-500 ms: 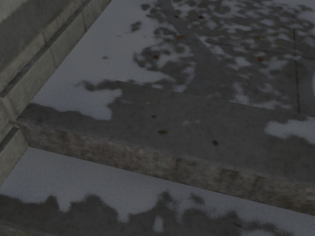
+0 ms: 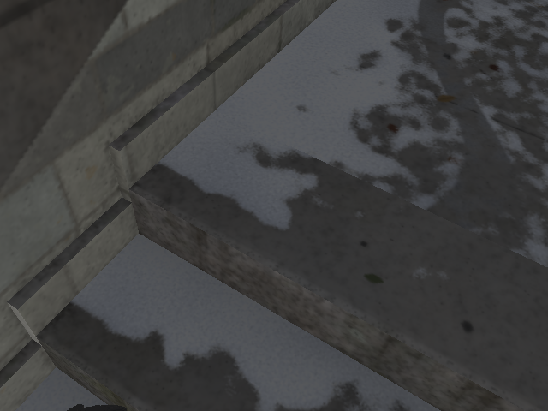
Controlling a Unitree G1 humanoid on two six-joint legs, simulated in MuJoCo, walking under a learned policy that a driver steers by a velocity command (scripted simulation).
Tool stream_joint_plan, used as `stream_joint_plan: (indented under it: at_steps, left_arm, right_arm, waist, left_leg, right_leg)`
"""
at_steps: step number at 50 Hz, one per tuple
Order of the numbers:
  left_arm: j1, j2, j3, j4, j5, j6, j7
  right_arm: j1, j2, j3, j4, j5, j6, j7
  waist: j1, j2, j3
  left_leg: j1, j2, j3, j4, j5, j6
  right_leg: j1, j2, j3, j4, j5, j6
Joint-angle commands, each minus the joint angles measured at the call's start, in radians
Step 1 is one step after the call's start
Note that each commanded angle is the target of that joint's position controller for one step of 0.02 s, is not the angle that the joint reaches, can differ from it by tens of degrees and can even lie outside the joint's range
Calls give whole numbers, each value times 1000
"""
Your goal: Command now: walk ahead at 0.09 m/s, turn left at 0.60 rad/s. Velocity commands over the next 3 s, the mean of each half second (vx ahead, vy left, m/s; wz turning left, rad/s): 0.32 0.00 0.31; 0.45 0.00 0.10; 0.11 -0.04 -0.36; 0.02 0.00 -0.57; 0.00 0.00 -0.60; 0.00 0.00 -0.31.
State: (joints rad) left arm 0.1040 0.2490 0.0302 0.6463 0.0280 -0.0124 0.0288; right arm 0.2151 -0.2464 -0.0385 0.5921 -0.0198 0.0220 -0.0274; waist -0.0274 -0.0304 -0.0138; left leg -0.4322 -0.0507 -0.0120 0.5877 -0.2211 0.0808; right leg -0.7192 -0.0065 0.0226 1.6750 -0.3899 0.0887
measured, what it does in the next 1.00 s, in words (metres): climbs: right foot 0.17 m higher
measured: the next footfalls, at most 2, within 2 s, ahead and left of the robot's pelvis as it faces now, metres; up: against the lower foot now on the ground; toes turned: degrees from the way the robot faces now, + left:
right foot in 0.46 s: +0.25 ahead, -0.26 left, +0.17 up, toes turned +4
left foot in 1.14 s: +0.53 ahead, +0.00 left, +0.17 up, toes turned +10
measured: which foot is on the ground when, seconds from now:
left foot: down 0.00-0.48, up 0.50-1.00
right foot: up 0.00-0.44, down 0.46-1.00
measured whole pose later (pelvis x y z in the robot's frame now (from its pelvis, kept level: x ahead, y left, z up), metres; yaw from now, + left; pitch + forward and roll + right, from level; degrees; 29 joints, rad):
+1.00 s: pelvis +0.32 -0.17 +0.18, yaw +9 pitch +2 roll +3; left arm 0.58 0.10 -0.02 0.95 0.04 -0.06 0.02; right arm 0.17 -0.19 -0.04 0.76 0.01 0.00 0.04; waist 0.11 0.01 -0.04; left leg -0.93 0.05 0.06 1.11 0.07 0.01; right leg 0.05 -0.03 -0.08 0.26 -0.34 -0.04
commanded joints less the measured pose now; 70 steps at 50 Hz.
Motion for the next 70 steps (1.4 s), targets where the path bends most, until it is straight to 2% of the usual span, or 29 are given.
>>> stream_joint_plan:
  at_steps: [1, 5, 12, 17, 20, 22, 23, 24, 25, 26, 28, 31, 35, 37, 40, 45, 50, 54, 55, 56, 57, 58, 59, 60, 61, 62, 64, 67, 70]
  left_arm:
    - [28, 26, -6, -104, -6, -11, -4]
    - [-22, 20, -13, -148, -35, -27, -6]
    - [-42, -82, -69, -219, -45, -31, -25]
    - [-71, -119, -111, -299, 4, -39, -3]
    - [118, -48, -57, -173, -12, -32, 1]
    - [219, 63, 10, -149, 6, -38, 8]
    - [329, 101, 25, -110, 0, -40, -6]
    - [527, 221, 35, 9, 8, -42, -27]
    - [520, 230, 24, 33, 6, -51, -14]
    - [406, 175, 17, 19, -26, -78, -16]
    - [235, 68, 0, 98, -15, -55, -29]
    - [203, -107, -41, 192, 31, -57, -20]
    - [432, -66, -38, 280, 0, -70, -28]
    - [459, -86, -45, 275, -3, -62, -34]
    - [470, -49, -31, 255, -15, -59, -12]
    - [566, -45, -28, 292, -13, -80, -3]
    - [545, -33, -33, 294, 16, -32, 3]
    - [478, 86, -12, 281, -8, -48, 25]
    - [377, 107, -7, 250, -21, -48, 21]
    - [285, 158, 13, 228, -53, -22, 12]
    - [301, 69, -8, 164, -18, -21, -15]
    - [233, -62, -37, 121, -12, -67, -32]
    - [361, -84, -31, 158, -68, -104, -53]
    - [284, 2, -8, 124, -95, -104, -61]
    - [213, -8, -10, 73, -98, -79, -49]
    - [130, -59, -34, 16, -68, -43, -31]
    - [91, -132, -70, -63, -53, 20, -15]
    - [29, -162, -110, -175, -51, 48, -10]
    - [-65, -116, -115, -253, 5, 19, 9]
  right_arm:
    - [2, -121, -22, -88, -3, -25, -17]
    - [149, -131, -26, -31, 10, -24, -33]
    - [210, -88, -11, 115, 34, -14, -25]
    - [89, -191, -41, 139, 36, 1, -42]
    - [35, -217, -69, 153, 76, -1, -8]
    - [51, -227, -66, 178, 68, -9, -3]
    - [50, -182, -54, 179, 57, -22, 2]
    - [-14, -18, -15, 128, 33, -53, -4]
    - [34, 32, -16, 85, 5, -77, 18]
    - [85, 67, -14, 94, 51, -95, 27]
    - [23, 70, 19, 50, 59, -92, 27]
    - [74, 25, 11, 81, 22, -60, 41]
    - [-11, 118, 55, 60, 25, -60, 53]
    - [7, 99, 50, 75, 24, -64, 57]
    - [-69, 69, 37, 71, 21, -51, 40]
    - [-172, 17, -9, 49, 70, -48, 46]
    - [-224, 98, 17, 53, 24, -56, 76]
    - [-124, 13, -12, 41, 17, -63, 68]
    - [-17, -44, -27, 62, -15, -67, 59]
    - [89, -60, -30, 78, -25, -72, 41]
    - [204, -155, -46, 106, -31, -72, 7]
    - [299, -123, -14, 148, -72, -60, -17]
    - [385, -129, -1, 125, -146, -57, -24]
    - [340, -125, -6, 120, -119, -39, -22]
    - [208, -123, -13, 98, -68, -26, -26]
    - [99, -63, 3, 93, -25, -9, -42]
    - [30, -40, 21, 137, 4, -3, -45]
    - [-32, -8, 49, 161, -9, 20, -28]
    - [-52, -158, 20, 158, -31, 18, -26]
  waist:
    - [22, 78, -178]
    - [-23, 142, -74]
    - [-11, 186, 60]
    - [84, 173, -12]
    - [150, 258, -66]
    - [227, 268, -99]
    - [270, 173, -90]
    - [291, -355, -46]
    - [186, -708, -67]
    - [93, -452, 81]
    - [-15, -206, 226]
    - [-62, -167, 140]
    - [16, -61, 114]
    - [13, -14, 63]
    - [59, -27, 37]
    - [139, -88, 55]
    - [143, -106, 149]
    - [47, -184, 45]
    - [-24, -197, 3]
    - [-149, -248, -4]
    - [-131, -58, -138]
    - [-117, 169, -214]
    - [-100, 275, -444]
    - [-99, 216, -428]
    - [-27, 192, -312]
    - [31, 122, -206]
    - [99, 155, -32]
    - [160, 113, 45]
    - [171, 161, -67]
  left_leg:
    - [321, 249, -413, -173, 179, 218]
    - [419, 264, -531, -270, -251, 218]
    - [333, 293, -486, -281, -326, 144]
    - [69, 270, -362, -467, -286, 104]
    - [-115, 233, -136, -562, 8, 54]
    - [42, 201, -103, -339, 664, 36]
    - [147, 193, -85, -17, 830, 38]
    - [-112, 90, -120, 489, 286, 14]
    - [-291, -120, -337, 874, -29, 28]
    - [-434, -115, -432, 1106, 54, 48]
    - [-460, -35, -241, 1223, 172, 52]
    - [-467, 30, -125, 1219, 289, 21]
    - [-718, 31, -87, 1284, 236, 57]
    - [-752, 47, -102, 1174, 298, 42]
    - [-725, 46, -63, 917, 384, -43]
    - [-713, 70, -33, 607, 353, -65]
    - [-540, 110, 122, 428, 265, -77]
    - [-28, -20, 144, 132, 266, -9]
    - [44, -17, 103, 30, 293, 17]
    - [181, 26, 110, -334, 424, 22]
    - [717, 188, -15, -149, 988, 57]
    - [870, 405, -213, -39, 1697, 91]
    - [876, 611, -343, 11, 1862, 245]
    - [787, 574, -286, -77, 1514, 247]
    - [686, 532, -223, -143, 970, 237]
    - [535, 484, -188, -250, 487, 184]
    - [251, 486, -139, -403, 138, 108]
    - [9, 353, 88, -391, 30, 17]
    - [-55, 285, 212, -463, 251, 81]
  right_leg:
    - [-200, -4, 41, 125, 72, 4]
    - [-447, -6, 43, 351, 20, -15]
    - [-714, -50, 107, 676, -122, -60]
    - [-449, -126, 13, 203, 19, -79]
    - [158, -79, -144, -53, -98, -94]
    - [329, 32, -179, -275, -352, -141]
    - [297, 40, -56, -546, -401, -191]
    - [392, -81, 388, -947, -475, -296]
    - [343, -218, 1174, -1618, -887, -364]
    - [283, -320, 1317, -1737, -992, -308]
    - [18, -309, 918, -1477, -770, -221]
    - [16, -197, 409, -1237, -457, -209]
    - [307, -197, 292, -1292, -217, -202]
    - [410, -174, 236, -1288, -101, -184]
    - [474, -185, 123, -1384, 67, -182]
    - [773, -249, 32, -1524, 272, -210]
    - [771, -247, 6, -1463, 863, -218]
    - [743, -230, 19, -1348, 1448, -211]
    - [802, -205, 45, -1253, 1506, -212]
    - [807, -66, -6, -1021, 1240, -149]
    - [364, -9, 18, -679, 751, -107]
    - [34, 132, 31, -201, -301, -75]
    - [-41, 141, 284, 213, -358, -62]
    - [-143, 107, 232, 355, -289, -43]
    - [-289, 68, 150, 422, -259, -34]
    - [-369, 24, 85, 492, -274, -33]
    - [-414, 5, 85, 734, -279, -43]
    - [-448, -11, 55, 544, -42, -73]
    - [-124, -60, -55, 119, 95, -65]
Over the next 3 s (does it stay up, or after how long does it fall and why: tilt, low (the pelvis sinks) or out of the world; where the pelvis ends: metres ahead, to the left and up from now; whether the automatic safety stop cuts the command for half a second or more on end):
stays up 0.67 -0.23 0.35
